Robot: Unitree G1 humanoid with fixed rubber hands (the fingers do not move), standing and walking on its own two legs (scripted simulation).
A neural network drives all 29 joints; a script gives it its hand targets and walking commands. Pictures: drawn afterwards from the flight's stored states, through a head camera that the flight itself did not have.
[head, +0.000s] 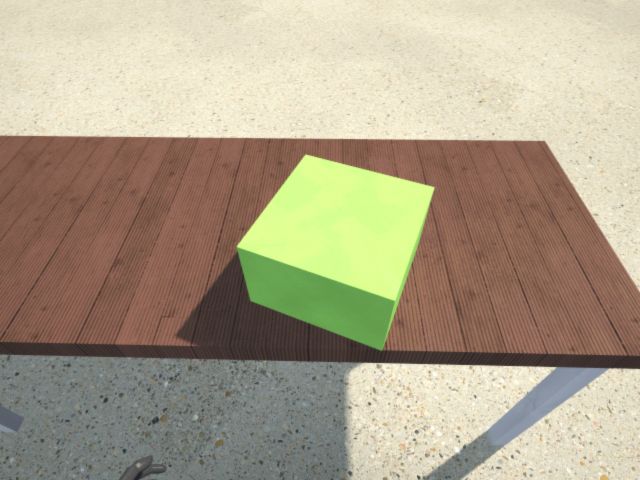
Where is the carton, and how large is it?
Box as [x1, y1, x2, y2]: [237, 155, 434, 350]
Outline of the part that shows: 305,155 237,246 250,300 381,350 418,243 434,187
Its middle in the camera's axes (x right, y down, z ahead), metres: +0.04 +0.01 +0.66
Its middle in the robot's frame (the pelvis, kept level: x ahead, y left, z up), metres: +0.50 -0.03 -0.02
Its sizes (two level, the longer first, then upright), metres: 0.243 0.238 0.145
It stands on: a table, 0.66 m high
